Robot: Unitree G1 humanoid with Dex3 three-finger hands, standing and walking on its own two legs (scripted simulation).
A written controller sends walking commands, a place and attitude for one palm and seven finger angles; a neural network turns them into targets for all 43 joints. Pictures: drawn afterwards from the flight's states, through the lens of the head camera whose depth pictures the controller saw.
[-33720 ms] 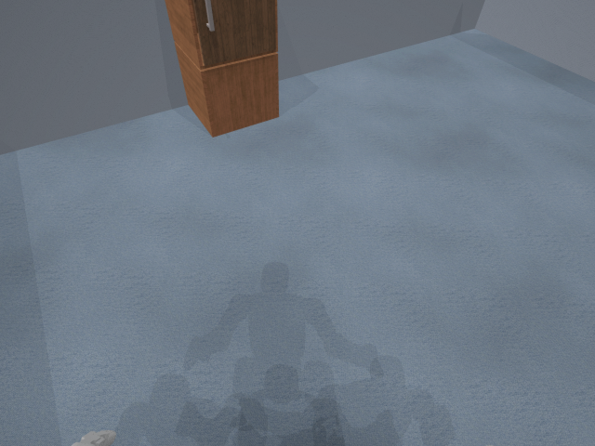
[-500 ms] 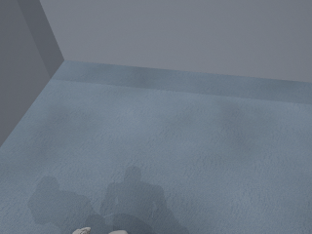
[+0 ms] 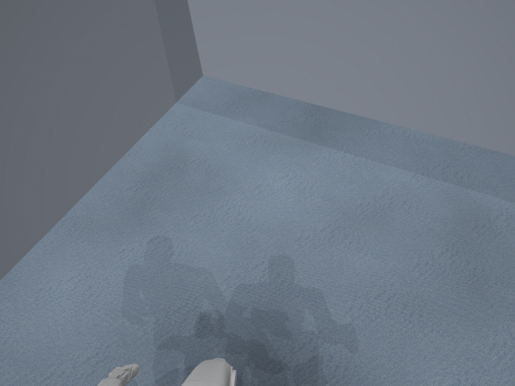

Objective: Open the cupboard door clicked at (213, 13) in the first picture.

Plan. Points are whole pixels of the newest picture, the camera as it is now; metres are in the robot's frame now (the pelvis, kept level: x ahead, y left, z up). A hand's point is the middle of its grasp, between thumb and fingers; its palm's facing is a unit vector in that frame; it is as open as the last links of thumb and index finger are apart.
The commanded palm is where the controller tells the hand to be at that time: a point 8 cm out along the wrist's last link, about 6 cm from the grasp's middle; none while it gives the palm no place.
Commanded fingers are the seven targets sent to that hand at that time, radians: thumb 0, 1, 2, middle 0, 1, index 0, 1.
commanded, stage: turn to face it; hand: left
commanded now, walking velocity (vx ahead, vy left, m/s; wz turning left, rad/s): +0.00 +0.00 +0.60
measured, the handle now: out of the picture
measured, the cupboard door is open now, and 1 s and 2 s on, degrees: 43 43 43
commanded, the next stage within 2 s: none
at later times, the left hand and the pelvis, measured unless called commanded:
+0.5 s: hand out of the picture +0.03 +0.21 -0.16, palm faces +0.33 -0.91 -0.27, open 7.4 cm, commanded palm none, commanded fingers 0.00 0.90 0.90 -0.20 -0.30 -0.20 -0.30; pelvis +0.01 -0.03 +0.00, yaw +18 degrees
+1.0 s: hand out of the picture -0.05 +0.15 -0.18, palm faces +0.59 -0.77 -0.22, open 7.4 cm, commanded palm none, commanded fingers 0.00 0.90 0.90 -0.20 -0.30 -0.20 -0.30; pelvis +0.02 -0.06 -0.01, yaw +37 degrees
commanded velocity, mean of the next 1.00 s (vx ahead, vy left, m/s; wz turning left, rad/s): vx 0.00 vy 0.00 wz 0.60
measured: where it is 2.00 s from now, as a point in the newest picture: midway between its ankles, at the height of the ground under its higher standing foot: outside the picture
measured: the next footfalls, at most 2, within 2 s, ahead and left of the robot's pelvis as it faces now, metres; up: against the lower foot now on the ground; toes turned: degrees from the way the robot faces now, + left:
left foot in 0.28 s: +0.04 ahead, +0.12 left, +0.00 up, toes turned +15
right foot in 0.60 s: +0.11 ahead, -0.16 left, +0.00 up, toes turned +19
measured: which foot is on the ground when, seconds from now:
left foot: up 0.00-0.26, down 0.28-0.60, up 0.62-0.92, down 0.94-1.00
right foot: down 0.00-0.26, up 0.28-0.58, down 0.60-0.92, up 0.94-1.00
